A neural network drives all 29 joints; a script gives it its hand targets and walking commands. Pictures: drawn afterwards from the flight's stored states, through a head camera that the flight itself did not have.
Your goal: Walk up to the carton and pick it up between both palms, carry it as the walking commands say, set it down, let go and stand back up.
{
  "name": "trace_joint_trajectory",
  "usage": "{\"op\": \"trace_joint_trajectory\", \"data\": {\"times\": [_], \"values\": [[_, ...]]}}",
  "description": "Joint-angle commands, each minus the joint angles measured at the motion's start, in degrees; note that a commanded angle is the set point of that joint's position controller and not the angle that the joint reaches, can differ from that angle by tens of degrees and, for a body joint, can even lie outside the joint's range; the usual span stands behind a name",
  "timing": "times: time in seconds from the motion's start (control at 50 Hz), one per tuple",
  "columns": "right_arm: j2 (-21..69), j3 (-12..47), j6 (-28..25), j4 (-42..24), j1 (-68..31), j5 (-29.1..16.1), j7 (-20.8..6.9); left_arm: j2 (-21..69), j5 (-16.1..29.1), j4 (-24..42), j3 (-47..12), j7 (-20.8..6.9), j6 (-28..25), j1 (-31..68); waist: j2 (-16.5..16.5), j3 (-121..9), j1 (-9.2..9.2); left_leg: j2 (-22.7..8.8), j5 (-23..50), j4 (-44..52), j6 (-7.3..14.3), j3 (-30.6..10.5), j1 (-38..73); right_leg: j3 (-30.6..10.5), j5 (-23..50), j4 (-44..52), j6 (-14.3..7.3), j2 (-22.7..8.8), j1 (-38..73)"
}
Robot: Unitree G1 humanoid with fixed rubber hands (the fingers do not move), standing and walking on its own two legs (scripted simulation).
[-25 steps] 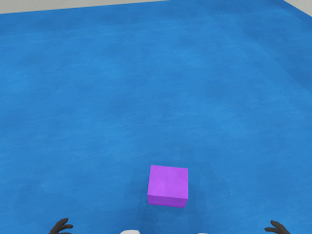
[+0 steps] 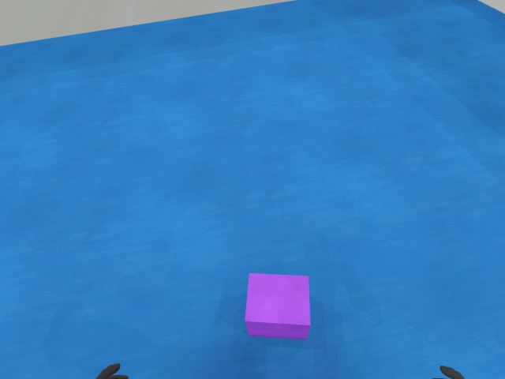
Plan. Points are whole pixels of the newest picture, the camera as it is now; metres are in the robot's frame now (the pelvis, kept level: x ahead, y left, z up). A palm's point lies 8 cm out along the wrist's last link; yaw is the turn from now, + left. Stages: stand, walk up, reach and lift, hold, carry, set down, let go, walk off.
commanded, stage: walk up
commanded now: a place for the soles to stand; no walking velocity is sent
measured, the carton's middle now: (277, 306) +0.45 -0.01 -0.68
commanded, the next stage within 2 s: stand in 0.94 s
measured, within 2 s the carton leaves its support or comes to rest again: neither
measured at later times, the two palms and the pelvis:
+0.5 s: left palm (101, 377) +0.14 +0.30 -0.12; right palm out of the picture +0.13 -0.31 -0.12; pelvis +0.05 +0.00 -0.01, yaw +0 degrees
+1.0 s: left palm (95, 372) +0.15 +0.32 -0.12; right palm out of the picture +0.14 -0.30 -0.13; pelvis +0.06 +0.01 -0.02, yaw -1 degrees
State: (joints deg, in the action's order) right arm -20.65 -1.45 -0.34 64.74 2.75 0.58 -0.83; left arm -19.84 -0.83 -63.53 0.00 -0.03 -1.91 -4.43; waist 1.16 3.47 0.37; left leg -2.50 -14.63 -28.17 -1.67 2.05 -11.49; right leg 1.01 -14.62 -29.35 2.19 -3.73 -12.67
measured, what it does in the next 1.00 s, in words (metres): shifts its weight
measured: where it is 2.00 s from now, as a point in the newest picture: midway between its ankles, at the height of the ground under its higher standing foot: outside the picture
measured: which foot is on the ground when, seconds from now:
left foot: down 0.00-1.00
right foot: down 0.00-1.00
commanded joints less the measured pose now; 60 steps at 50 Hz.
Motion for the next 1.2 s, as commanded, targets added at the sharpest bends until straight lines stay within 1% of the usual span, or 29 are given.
{"op": "trace_joint_trajectory", "data": {"times": [0.0, 0.24, 0.3, 0.36, 0.44, 0.48, 0.52, 0.56, 0.6, 0.62, 0.64, 0.66, 0.68, 0.7, 0.74, 0.76, 0.78, 0.8, 0.82, 0.86, 0.9, 0.92, 0.94, 0.96, 0.98, 1.0, 1.04, 1.1, 1.18], "values": [[-13.9, -3.5, -0.7, -4.6, -1.1, 0.7, 0.0, -13.7, -0.9, 4.8, 3.4, 0.2, -0.9, 2.6, -2.2, -1.8, -0.47, -3.8, -14.7, 8.0, 5.2, -6.3, -3.0, -3.5, -11.2, 5.8, -4.5, -1.7, -2.2], [-12.6, -2.8, -1.8, -7.0, 2.5, 0.2, 0.9, -15.2, 0.3, 7.2, 4.8, 1.1, -1.1, -2.5, -4.5, -6.5, -0.40, -3.5, 18.5, -2.1, 3.5, -1.6, 1.1, -3.0, 24.2, 0.4, -4.9, -3.8, 6.2], [-12.1, -3.2, -1.4, -7.2, 1.5, 0.3, 1.1, -16.0, 0.3, 7.1, 5.5, 1.7, -0.8, -5.6, -3.8, -6.0, 1.41, -1.9, 16.2, -7.2, 3.0, 0.7, -2.7, -7.2, 29.4, 0.3, -8.6, -6.8, 9.1], [-11.6, -2.9, -1.3, -7.9, 4.0, 0.1, 1.1, -17.2, 0.3, 9.5, 5.9, 1.7, -0.3, -3.3, -6.6, -6.6, -0.25, -1.6, 11.6, -5.8, 3.5, 0.1, -2.1, -7.9, 21.6, 0.5, -9.5, -8.5, 7.7], [-13.5, -4.2, -1.7, -7.2, 6.0, 0.7, 1.4, -13.9, 0.6, 11.1, 4.7, 1.6, -0.1, -0.1, 0.4, -5.7, -1.72, -5.6, 24.9, -1.6, 5.0, -3.5, 6.3, -0.6, 24.0, -6.9, -5.5, -3.0, 0.0], [-16.4, -4.9, -1.6, -7.3, 7.8, 0.5, 1.6, -12.4, 0.6, 12.7, 4.1, 1.3, 0.4, 2.8, 6.3, -4.9, -3.19, -9.5, 25.7, 1.4, 8.8, -9.9, 10.6, 2.5, 10.0, -12.6, -3.4, 1.7, -8.0], [-16.6, -5.2, -1.4, -7.3, 6.0, 1.0, 2.0, -11.1, 0.3, 12.7, 3.5, 1.3, 0.4, 3.0, 7.0, -2.4, -3.16, -12.5, 29.8, 1.6, 11.9, -11.8, 12.6, 3.2, -8.2, -8.0, -3.3, 3.3, -11.1], [-16.3, -5.2, -0.9, -9.1, 4.5, 1.1, 1.8, -11.2, 0.1, 11.7, 3.6, 1.3, -0.4, 1.2, 8.4, -2.6, -1.79, -10.8, 33.0, -1.2, 10.8, -9.4, 11.0, 2.6, -5.9, -2.9, -3.9, 2.5, -8.3], [-13.8, -4.6, -0.9, -10.8, 1.7, -0.1, 1.9, -13.3, -0.3, 8.8, 4.8, 1.5, -1.3, -4.9, 3.6, -5.3, 0.91, -5.1, 31.5, -7.5, 5.6, -0.6, 2.1, 0.1, 20.4, -1.4, -5.4, 0.0, 6.4], [-12.1, -4.1, -1.0, -13.3, -1.9, -0.2, 2.1, -16.3, -0.3, 8.6, 5.5, 1.7, -1.5, -11.8, -4.9, -7.6, 4.21, -2.9, 25.7, -16.0, 3.6, 0.5, -4.3, -5.1, 34.4, -1.5, -8.1, -5.1, 13.0], [-9.7, -3.5, -0.8, -14.1, -1.3, -0.8, 2.2, -19.4, 0.0, 8.1, 6.0, 2.0, -1.2, -13.1, -8.5, -8.3, 5.19, 1.3, 11.2, -23.3, 2.3, 1.5, -10.5, -14.2, 33.7, 0.2, -14.0, -12.4, 16.0], [-10.3, -3.3, -0.4, -14.5, -2.4, -0.6, 2.3, -20.1, 0.0, 9.4, 5.9, 2.3, -1.4, -11.3, -11.4, -5.1, 4.53, 1.8, -16.5, -25.4, 2.6, -0.2, -14.5, -19.6, 34.5, 2.8, -18.9, -16.8, 13.4], [-9.6, -3.7, -0.5, -13.9, -3.7, -0.4, 2.1, -19.7, -0.9, 9.1, 5.9, 2.2, -1.6, -10.8, -11.1, -1.0, 4.11, 0.1, -22.6, -23.6, 3.1, -2.1, -16.7, -21.2, 35.9, 3.5, -20.3, -18.1, 11.5], [-9.3, -3.2, -0.6, -12.8, -1.0, -0.6, 1.6, -18.5, -0.8, 10.5, 5.7, 2.2, -1.4, -8.2, -12.3, -0.4, 1.91, -0.9, -23.0, -14.8, 3.6, -2.3, -14.2, -16.3, 34.8, 2.6, -17.6, -15.8, 9.6], [-10.7, -4.3, -1.6, -10.9, 6.1, 0.1, 0.7, -16.5, -0.6, 12.5, 5.1, 1.8, -0.5, -0.9, -11.3, -1.4, -3.05, -0.3, -5.5, 0.1, 4.6, -0.7, -1.9, -6.9, 26.0, -1.9, -10.6, -9.5, 1.5], [-14.0, -5.7, -2.1, -8.6, 11.7, 1.0, 0.7, -14.7, -0.1, 14.2, 5.0, 1.5, -0.3, 1.9, -4.1, -2.1, -5.43, -4.3, 7.6, 5.1, 5.3, -7.5, 6.1, -1.3, 19.5, -11.2, -5.6, -4.4, -6.4], [-17.9, -6.6, -2.5, -8.5, 12.7, 1.4, 1.1, -11.2, 0.6, 15.3, 4.0, 1.5, -0.2, 2.8, 8.2, -1.9, -6.58, -12.6, 15.4, 9.9, 10.0, -19.3, 13.1, 2.6, 2.9, -23.1, -2.2, 3.7, -16.4], [-17.8, -5.9, -2.5, -9.5, 10.1, 1.1, 1.3, -11.4, 0.4, 14.3, 4.4, 2.2, 0.6, 4.4, 6.8, -2.3, -5.31, -17.9, 25.1, 9.9, 13.8, -23.2, 8.7, -3.7, -19.2, -23.8, -2.8, 4.7, -15.6], [-16.1, -5.2, -2.4, -11.4, 5.0, 0.9, 1.6, -12.9, 0.6, 13.7, 4.8, 2.3, 1.2, 2.1, 2.0, -3.0, -2.65, -17.5, 30.4, 5.8, 16.2, -20.5, 5.8, -6.8, -21.9, -23.1, -3.2, 2.0, -10.0], [-16.0, -4.8, -2.0, -12.2, 1.2, 0.9, 1.7, -12.6, 0.8, 12.4, 4.8, 1.4, 0.4, -4.0, 7.7, -3.2, 0.31, -15.2, 24.1, 4.0, 13.8, -15.5, -0.4, -3.2, -19.2, -12.0, -3.6, 0.3, -4.3], [-12.5, -3.9, -1.3, -13.8, -4.8, -0.1, 1.4, -13.9, -0.1, 7.3, 4.9, 1.3, -0.8, -12.2, 8.5, -4.5, 3.62, -7.4, 14.1, -2.9, 6.4, -5.2, -3.5, -2.7, 8.1, 0.4, -3.6, -0.7, 5.0], [-10.0, -3.3, -1.0, -14.6, -3.1, -0.3, 1.5, -16.6, -1.0, 7.5, 5.9, 1.5, -1.1, -10.7, -3.2, -3.3, 2.37, -3.6, 11.2, -10.5, 3.9, -1.6, -4.3, -9.3, 15.9, 4.5, -5.6, -4.6, 3.4], [-8.5, -2.8, -0.9, -14.1, -1.0, -1.0, 1.6, -18.4, -0.7, 9.0, 6.1, 1.5, -0.9, -6.6, -9.6, -5.1, 0.93, 0.7, 0.3, -13.4, 2.1, -0.2, -2.6, -17.7, 17.8, 8.1, -8.7, -9.7, 0.7], [-10.7, -3.7, -0.4, -12.7, -1.9, -0.5, 1.5, -19.1, -0.2, 8.8, 5.7, 1.6, -0.7, -2.9, -3.7, -3.7, 0.25, 1.5, -4.4, -10.0, 1.6, -2.5, 1.0, -20.4, 19.0, 6.2, -12.3, -11.9, -3.5], [-9.7, -3.3, -0.4, -10.5, 1.3, -0.7, 1.3, -18.0, -0.1, 9.9, 5.2, 1.5, -0.6, 0.3, -3.5, -3.7, -1.75, 0.7, -4.4, -7.3, 2.5, -2.7, 3.0, -17.9, 15.1, 5.3, -12.2, -11.3, -5.3], [-10.1, -3.2, -0.7, -8.3, 3.6, -0.4, 1.4, -16.9, -0.3, 10.9, 4.7, 1.4, -0.1, 1.8, -6.8, -2.7, -2.48, -1.2, 0.3, -2.4, 2.9, -5.0, 5.5, -14.0, 13.9, 3.6, -9.7, -8.8, -7.1], [-12.6, -3.5, -1.3, -8.1, 1.6, -0.2, 1.1, -13.8, 0.6, 10.0, 4.1, 0.9, 0.3, 2.6, -3.5, -5.6, -0.92, -5.4, 9.9, 1.1, 4.7, -7.5, 4.2, -6.0, 10.5, 0.4, -4.5, -2.5, -1.2], [-11.4, -2.9, -1.7, -7.9, -0.6, -0.4, 1.3, -13.5, 0.4, 7.9, 4.1, 1.0, 0.0, -0.3, -6.2, -6.8, 0.09, -5.4, 17.0, 0.2, 4.6, -6.0, 4.4, -5.3, 17.6, 1.2, -4.1, -2.5, 2.8], [-11.9, -2.6, -1.8, -6.4, -1.7, 0.0, 1.8, -12.1, 1.0, 6.4, 3.1, 1.2, 0.2, 0.3, -1.5, -9.1, 0.31, -5.6, 21.9, 2.4, 4.3, -5.2, 7.1, -5.2, 21.7, 0.1, -4.2, -2.6, 4.4]]}}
